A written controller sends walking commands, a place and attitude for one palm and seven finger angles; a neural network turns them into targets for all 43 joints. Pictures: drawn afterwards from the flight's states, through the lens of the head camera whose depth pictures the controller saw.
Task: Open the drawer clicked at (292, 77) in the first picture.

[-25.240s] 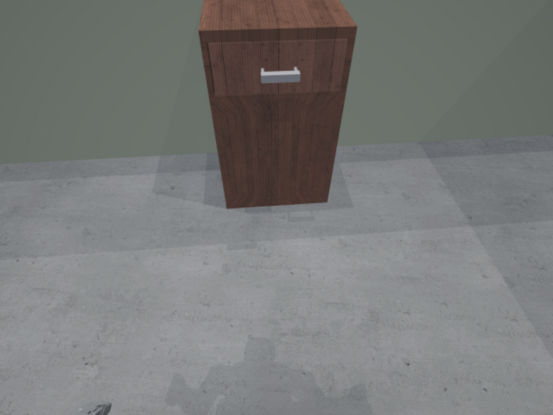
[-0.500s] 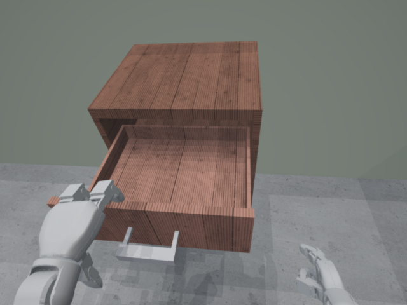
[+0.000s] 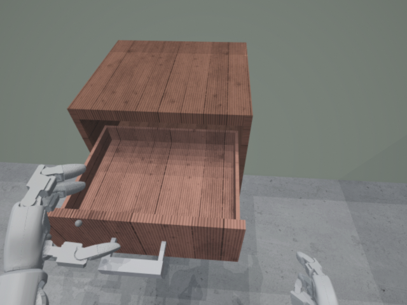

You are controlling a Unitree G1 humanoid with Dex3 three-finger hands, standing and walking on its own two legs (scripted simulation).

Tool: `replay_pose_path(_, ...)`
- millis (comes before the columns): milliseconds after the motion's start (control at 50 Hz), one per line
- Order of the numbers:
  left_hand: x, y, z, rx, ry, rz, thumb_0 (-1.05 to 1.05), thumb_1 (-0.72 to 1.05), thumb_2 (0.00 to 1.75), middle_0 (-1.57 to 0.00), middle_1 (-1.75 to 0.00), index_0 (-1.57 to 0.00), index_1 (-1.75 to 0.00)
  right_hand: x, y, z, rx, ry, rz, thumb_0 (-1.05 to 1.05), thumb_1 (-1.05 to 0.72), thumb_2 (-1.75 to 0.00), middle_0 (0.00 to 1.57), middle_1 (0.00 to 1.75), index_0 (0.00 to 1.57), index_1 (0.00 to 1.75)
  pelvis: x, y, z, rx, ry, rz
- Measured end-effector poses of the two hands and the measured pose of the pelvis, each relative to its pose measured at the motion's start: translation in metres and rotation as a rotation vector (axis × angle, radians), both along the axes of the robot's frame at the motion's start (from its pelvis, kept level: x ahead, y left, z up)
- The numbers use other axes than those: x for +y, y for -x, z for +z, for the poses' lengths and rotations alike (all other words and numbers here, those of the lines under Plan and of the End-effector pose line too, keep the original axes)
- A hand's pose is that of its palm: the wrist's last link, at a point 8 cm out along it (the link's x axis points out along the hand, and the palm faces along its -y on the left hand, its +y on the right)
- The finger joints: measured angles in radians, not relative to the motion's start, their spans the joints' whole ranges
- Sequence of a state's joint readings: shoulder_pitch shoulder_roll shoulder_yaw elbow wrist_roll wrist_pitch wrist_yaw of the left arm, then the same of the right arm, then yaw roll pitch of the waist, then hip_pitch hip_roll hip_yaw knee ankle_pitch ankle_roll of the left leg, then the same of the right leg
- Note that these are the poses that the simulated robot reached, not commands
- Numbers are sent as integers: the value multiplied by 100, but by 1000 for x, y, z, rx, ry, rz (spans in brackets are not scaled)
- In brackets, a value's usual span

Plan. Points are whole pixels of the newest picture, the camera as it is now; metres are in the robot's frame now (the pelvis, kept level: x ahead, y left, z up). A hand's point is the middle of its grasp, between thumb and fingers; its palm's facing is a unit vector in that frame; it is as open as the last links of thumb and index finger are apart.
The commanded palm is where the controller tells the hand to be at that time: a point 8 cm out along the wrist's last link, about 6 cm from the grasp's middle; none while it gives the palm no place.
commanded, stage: draw the hand back to the body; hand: left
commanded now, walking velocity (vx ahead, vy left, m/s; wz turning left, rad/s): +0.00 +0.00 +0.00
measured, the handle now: (135, 255) +0.23 +0.18 -0.07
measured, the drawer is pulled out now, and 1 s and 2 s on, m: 0.30 0.30 0.30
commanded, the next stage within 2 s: step back with the hand held close in 0.68 s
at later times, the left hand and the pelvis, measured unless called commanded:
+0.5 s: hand (59, 225) +0.18 +0.23 +0.15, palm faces +0.40 -0.81 -0.43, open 8.4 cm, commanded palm +0.13 +0.27 +0.18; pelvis +0.00 -0.01 +0.00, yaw +0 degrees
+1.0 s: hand (55, 228) +0.18 +0.23 +0.16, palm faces +0.33 -0.81 -0.49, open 7.4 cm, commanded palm +0.11 +0.28 +0.18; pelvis -0.02 +0.00 +0.00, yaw -1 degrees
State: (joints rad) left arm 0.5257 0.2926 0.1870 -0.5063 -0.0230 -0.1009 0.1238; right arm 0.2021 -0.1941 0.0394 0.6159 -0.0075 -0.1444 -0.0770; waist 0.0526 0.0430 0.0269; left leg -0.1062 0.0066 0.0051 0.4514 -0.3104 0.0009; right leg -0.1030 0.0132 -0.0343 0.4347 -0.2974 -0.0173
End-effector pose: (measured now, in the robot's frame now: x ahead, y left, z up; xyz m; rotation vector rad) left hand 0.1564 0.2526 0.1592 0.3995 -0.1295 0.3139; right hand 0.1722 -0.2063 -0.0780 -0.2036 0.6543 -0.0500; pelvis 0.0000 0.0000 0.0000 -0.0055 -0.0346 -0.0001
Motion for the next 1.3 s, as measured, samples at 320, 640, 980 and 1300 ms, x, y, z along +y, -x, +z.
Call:
replay_pose_path(320, 10, 5, 11, 33, -73, 48, 0, 32, 65, -25, -68, -25, -67, -15, -22, -1, -12, -12, -33, 1, -90, -90, 20, 30, 20, 30, -6, -8, 0, 29, -1, 2)
replay_pose_path(640, 11, 19, 10, 26, -55, 95, 1, 81, 86, -22, -36, -21, -35, -12, -22, 1, -24, -24, -7, 1, -90, -90, 20, 30, 20, 30, -12, -1, 0, 13, -3, 10)
replay_pose_path(980, 18, 16, 21, 1, -146, 26, 1, 89, 90, -21, -31, -21, -30, -30, 12, -3, 46, 0, -88, 1, -90, -90, 20, 30, 20, 30, -5, 17, -1, 58, 0, -6)
replay_pose_path(1300, 34, 60, 16, -1, -178, -9, 1, 89, 90, -22, -31, -21, -30, -18, 61, 0, 59, 35, -125, 1, -90, -90, 20, 30, 20, 30, 9, 60, -7, 77, -9, -4)
